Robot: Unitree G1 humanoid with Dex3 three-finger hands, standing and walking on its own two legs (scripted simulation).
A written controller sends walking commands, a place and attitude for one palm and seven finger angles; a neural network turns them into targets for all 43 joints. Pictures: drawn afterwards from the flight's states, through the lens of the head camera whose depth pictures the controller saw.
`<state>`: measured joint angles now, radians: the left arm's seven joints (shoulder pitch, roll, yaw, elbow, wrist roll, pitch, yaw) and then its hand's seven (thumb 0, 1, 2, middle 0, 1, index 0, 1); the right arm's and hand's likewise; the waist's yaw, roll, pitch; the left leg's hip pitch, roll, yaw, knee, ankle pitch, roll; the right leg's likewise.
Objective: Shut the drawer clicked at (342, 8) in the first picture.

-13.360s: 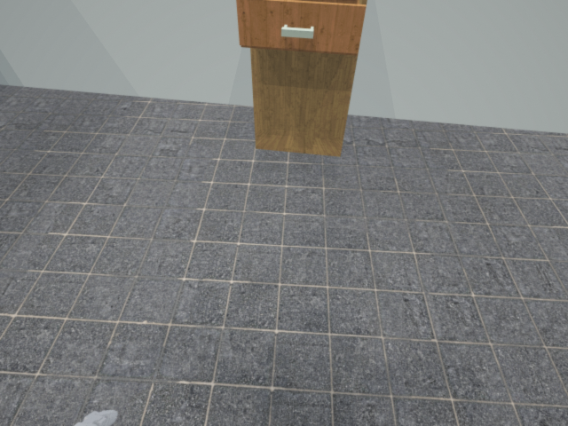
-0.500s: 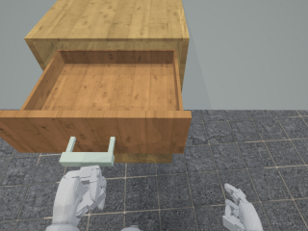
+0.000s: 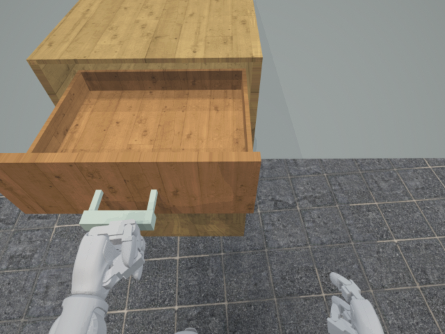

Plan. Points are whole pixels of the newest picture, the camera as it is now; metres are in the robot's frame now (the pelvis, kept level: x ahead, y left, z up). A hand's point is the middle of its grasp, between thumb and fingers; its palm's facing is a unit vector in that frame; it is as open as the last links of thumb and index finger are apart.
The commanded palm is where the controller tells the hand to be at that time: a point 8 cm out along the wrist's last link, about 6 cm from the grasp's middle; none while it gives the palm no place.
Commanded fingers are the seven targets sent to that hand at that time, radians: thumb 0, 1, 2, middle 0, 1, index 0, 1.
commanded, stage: push the drawer shut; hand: left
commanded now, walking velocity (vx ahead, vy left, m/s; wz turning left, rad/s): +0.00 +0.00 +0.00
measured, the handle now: (122, 208) +0.31 +0.18 +0.08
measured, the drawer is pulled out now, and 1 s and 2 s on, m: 0.27 0.15 0.02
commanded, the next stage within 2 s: none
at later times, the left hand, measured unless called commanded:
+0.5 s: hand (144, 215) +0.30 +0.14 +0.08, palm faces -0.03 -1.00 -0.03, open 3.0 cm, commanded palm +0.28 +0.20 +0.08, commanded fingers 0.00 0.90 0.90 -1.40 -1.60 -1.40 -1.60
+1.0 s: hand (149, 185) +0.36 +0.14 +0.08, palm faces -0.02 -1.00 -0.03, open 2.9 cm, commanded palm +0.34 +0.21 +0.08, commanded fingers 0.00 0.90 0.90 -1.40 -1.60 -1.40 -1.60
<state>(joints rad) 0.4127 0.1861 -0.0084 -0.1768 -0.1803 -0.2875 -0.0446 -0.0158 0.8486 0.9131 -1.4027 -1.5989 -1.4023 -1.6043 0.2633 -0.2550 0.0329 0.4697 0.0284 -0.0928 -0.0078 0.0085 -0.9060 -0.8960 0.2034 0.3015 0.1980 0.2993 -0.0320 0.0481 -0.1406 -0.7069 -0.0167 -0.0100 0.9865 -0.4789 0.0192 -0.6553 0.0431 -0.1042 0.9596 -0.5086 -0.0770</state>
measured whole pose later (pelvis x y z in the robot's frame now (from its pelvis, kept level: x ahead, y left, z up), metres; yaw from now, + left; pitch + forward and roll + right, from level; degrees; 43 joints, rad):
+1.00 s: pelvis -0.01 +0.02 +0.01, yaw -1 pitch +12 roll -1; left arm -0.22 0.19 0.07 0.40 -0.15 -0.30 -0.01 -0.04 0.78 0.87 -1.40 -1.60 -1.40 -1.60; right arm 0.25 -0.25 0.03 0.59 0.03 -0.03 0.00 0.01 -0.91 -0.90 0.20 0.30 0.20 0.30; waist -0.06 0.03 -0.10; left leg -0.69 -0.02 0.03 0.91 -0.43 0.05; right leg -0.65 0.04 -0.07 0.88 -0.45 -0.05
